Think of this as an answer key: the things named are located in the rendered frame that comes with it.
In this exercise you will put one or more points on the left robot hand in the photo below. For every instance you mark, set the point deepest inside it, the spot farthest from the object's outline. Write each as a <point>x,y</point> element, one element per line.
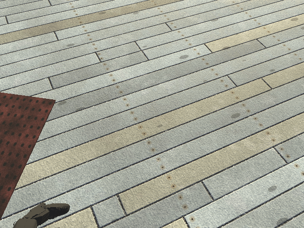
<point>40,214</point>

